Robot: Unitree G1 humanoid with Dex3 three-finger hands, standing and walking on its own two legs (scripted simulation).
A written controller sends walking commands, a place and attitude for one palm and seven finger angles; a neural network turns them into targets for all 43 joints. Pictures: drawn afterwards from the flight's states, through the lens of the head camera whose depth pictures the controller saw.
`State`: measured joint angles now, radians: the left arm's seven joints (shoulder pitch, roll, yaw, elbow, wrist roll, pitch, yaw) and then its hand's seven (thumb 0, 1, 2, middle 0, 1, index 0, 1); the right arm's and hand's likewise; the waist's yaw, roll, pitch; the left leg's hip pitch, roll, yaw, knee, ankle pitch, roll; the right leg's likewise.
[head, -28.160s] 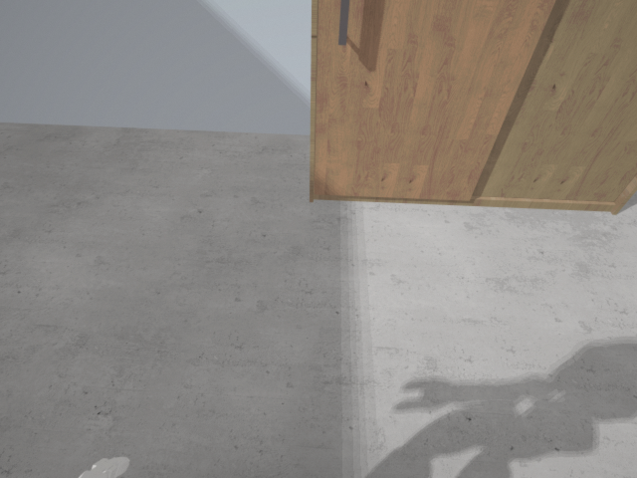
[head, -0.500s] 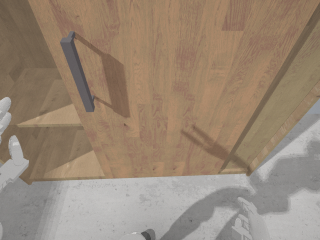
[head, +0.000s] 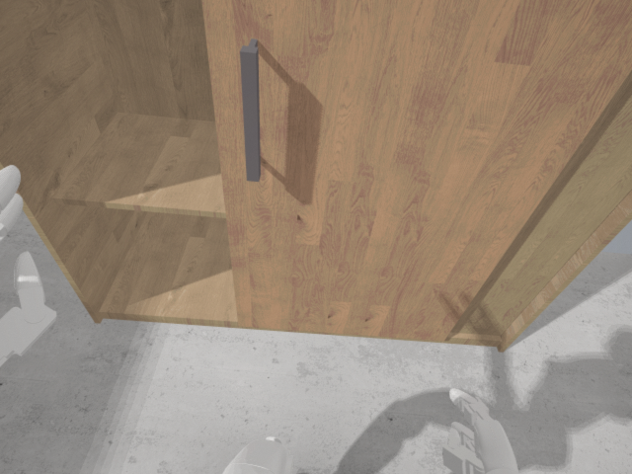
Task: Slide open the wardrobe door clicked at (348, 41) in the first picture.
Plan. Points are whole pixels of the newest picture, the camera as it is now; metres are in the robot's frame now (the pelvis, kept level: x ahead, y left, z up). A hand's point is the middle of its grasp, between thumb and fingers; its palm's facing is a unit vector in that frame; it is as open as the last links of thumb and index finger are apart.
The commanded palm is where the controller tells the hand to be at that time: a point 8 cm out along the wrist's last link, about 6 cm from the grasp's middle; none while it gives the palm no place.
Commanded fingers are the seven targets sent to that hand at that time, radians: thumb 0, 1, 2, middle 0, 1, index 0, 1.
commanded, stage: stop stepping back and stand still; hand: left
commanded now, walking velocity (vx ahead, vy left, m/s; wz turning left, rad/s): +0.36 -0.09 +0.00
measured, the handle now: (253, 115) +0.65 +0.24 +0.11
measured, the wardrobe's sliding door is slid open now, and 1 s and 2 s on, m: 0.48 0.48 0.48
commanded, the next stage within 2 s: none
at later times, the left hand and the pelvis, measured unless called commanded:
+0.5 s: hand out of the picture +0.08 +0.28 +0.21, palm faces +0.42 -0.77 -0.48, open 7.4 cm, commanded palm +0.03 +0.31 +0.19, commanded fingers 0.00 0.90 0.90 -0.20 -0.30 -0.20 -0.30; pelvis -0.14 +0.02 +0.01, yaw -5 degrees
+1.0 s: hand out of the picture +0.10 +0.29 +0.18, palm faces +0.42 -0.78 -0.46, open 7.4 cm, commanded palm +0.05 +0.33 +0.19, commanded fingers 0.00 0.90 0.90 -0.20 -0.30 -0.20 -0.30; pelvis -0.11 +0.04 +0.01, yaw -4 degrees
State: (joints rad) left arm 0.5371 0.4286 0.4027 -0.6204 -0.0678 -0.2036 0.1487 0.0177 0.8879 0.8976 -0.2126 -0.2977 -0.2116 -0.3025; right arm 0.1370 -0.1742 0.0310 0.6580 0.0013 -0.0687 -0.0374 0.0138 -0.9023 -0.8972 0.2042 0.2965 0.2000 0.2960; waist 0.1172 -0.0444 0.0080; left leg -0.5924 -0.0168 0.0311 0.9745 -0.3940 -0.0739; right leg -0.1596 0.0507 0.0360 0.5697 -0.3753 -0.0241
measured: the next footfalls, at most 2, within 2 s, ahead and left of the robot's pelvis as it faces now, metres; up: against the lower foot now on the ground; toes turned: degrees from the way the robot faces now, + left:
left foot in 0.08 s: +0.07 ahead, +0.13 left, +0.00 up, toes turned +2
right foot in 0.38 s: -0.09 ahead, -0.04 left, +0.00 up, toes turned -8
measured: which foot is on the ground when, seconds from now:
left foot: up 0.00-0.06, down 0.08-0.36, up 0.38-0.72, down 0.74-1.00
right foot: down 0.00-0.08, up 0.10-0.36, down 0.38-1.00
